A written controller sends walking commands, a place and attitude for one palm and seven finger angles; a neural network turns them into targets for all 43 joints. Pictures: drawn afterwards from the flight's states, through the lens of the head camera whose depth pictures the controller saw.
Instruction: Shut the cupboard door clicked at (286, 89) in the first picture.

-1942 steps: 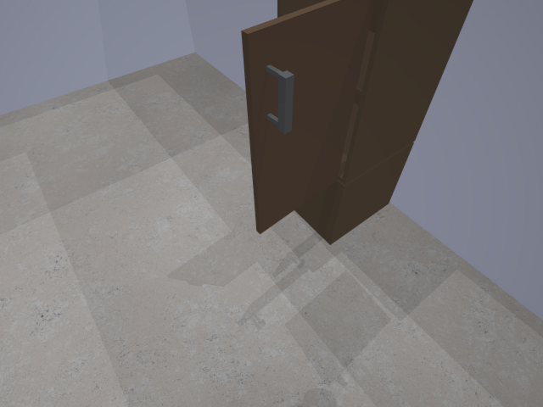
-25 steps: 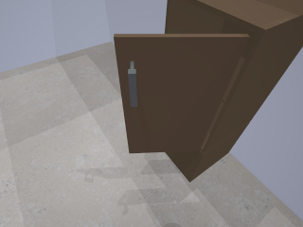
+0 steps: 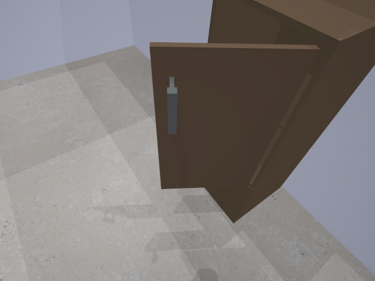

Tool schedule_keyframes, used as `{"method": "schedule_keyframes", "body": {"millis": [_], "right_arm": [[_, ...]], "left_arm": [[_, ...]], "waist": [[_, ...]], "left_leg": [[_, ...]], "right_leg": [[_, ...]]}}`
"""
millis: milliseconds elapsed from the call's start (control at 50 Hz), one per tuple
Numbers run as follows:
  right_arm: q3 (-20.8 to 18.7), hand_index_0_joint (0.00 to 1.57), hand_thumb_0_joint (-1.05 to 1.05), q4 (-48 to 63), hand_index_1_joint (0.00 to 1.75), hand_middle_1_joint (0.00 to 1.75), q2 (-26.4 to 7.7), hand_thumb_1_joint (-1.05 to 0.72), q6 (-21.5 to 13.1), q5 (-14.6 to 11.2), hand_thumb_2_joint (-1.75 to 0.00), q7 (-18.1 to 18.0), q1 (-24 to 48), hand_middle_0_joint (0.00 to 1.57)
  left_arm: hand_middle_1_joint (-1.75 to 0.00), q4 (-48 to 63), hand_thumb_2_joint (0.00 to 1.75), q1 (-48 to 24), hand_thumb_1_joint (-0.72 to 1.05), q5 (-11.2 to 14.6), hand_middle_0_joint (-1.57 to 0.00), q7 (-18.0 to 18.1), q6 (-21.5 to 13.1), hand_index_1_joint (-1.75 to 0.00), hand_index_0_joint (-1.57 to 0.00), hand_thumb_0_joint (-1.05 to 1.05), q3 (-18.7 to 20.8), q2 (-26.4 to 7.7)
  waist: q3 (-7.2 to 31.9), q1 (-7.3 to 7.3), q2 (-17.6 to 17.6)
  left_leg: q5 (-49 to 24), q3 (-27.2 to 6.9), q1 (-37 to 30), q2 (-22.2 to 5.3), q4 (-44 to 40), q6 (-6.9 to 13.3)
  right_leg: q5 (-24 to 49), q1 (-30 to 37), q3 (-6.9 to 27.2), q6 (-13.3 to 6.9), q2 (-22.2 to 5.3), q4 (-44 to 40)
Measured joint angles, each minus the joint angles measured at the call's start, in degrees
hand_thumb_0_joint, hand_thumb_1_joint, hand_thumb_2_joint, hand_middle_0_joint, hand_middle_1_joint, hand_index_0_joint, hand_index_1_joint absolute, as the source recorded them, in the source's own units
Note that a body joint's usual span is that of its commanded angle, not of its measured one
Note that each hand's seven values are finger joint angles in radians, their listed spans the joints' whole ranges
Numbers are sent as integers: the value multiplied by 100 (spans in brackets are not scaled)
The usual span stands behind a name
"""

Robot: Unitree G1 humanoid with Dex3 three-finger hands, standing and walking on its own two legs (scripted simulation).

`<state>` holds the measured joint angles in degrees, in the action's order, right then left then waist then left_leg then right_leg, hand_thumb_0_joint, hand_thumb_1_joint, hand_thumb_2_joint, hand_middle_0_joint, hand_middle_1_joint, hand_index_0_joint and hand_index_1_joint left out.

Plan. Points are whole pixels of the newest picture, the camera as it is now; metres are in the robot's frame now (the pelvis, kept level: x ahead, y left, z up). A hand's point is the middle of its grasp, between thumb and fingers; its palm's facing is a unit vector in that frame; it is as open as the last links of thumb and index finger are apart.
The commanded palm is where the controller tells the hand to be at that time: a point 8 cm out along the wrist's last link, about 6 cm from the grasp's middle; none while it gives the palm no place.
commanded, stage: look again from close up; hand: left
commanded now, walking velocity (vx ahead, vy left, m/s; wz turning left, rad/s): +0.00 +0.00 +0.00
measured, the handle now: (172, 106) +0.46 +0.07 +0.12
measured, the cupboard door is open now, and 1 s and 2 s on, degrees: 59 59 59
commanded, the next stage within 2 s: shuffle to correct the standing spot in 0.50 s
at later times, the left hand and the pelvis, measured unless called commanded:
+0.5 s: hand out of the picture +0.08 +0.20 -0.17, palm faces -0.01 -0.97 -0.25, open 7.4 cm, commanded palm none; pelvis +0.02 -0.01 +0.00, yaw +1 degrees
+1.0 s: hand out of the picture +0.02 +0.13 -0.18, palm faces +0.07 -0.98 -0.19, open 7.4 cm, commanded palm none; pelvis +0.04 -0.05 +0.00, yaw +4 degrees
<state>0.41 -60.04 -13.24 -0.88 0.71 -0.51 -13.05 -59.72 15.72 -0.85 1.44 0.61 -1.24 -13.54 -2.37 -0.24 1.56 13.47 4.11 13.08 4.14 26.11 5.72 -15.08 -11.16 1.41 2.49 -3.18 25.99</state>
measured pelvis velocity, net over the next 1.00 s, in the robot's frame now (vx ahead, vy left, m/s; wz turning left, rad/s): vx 0.04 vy -0.05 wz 0.07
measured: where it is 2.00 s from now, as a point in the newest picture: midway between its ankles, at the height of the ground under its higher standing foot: outside the picture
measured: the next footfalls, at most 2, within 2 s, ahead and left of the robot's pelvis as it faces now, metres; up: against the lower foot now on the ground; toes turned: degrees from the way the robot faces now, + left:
right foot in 1.52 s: +0.11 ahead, -0.29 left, +0.00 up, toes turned +8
left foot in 1.70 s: +0.07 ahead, -0.06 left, +0.00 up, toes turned +13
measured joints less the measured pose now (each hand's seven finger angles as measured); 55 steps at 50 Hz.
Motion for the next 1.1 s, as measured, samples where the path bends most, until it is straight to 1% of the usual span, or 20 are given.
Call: {"method": "schedule_keyframes", "body": {"millis": [160,340,640,740,900,960,1040,1060,1100], "right_arm": [[23,20,1,-75,30,30,-21,-90,-44,-10,-90,-20,272,20],[45,20,1,-102,30,30,-11,-90,-56,-9,-90,-18,470,20],[52,20,1,-235,30,30,-88,-90,-35,-4,-90,-23,459,20],[60,20,1,-323,30,30,12,-90,-8,5,-90,-55,365,20],[15,20,1,-401,30,30,375,-90,60,30,-90,-122,94,20],[-33,20,1,-407,30,30,456,-90,89,36,-90,-156,-8,20],[-98,20,1,-416,30,30,476,-90,133,32,-90,-179,-126,21],[-109,20,1,-417,30,30,474,-90,150,29,-90,-183,-145,21],[-132,20,1,-406,30,30,468,-90,194,30,-90,-202,-190,20]], "left_arm": [[-30,-95,90,-184,90,10,-20,5,-19,-30,-20,0,-9,-46],[-30,-41,90,-411,90,15,-20,9,-38,-30,-20,0,2,-117],[-30,-25,90,-505,90,28,-20,2,-29,-30,-20,0,26,-209],[-30,-108,90,-426,90,39,-20,43,13,-30,-20,0,19,-143],[-30,-132,90,-124,90,14,-19,24,103,-30,-19,0,52,90],[-30,-99,90,17,90,6,-19,18,127,-30,-20,0,92,189],[-30,-21,90,219,90,-8,-20,22,130,-30,-20,0,148,314],[-30,-3,90,280,90,-11,-20,28,123,-30,-20,0,157,339],[-30,18,90,392,90,-21,-20,38,118,-30,-20,0,162,380]], "waist": [[0,-23,36],[40,-29,34],[32,-4,20],[66,47,52],[48,77,119],[36,80,75],[41,63,-36],[47,52,-47],[60,71,-69]], "left_leg": [[67,-15,-123,-4,-33,-21],[114,-49,-229,-11,-76,-54],[91,-112,-349,-25,-225,-114],[121,-181,-335,-23,-188,-144],[282,-367,-138,-85,121,-256],[360,-467,-15,-168,290,-340],[479,-652,173,-324,561,-483],[519,-668,231,-364,669,-495],[746,-508,385,-507,1015,-443]], "right_leg": [[-44,138,-11,67,1,-65],[-96,255,-43,65,10,-116],[-110,375,-102,17,28,-232],[-181,374,-172,-4,27,-169],[-417,232,-363,-144,93,151],[-476,179,-463,-229,180,224],[-500,163,-641,-366,353,213],[-517,158,-678,-404,393,229],[-570,182,-809,-480,469,259]]}}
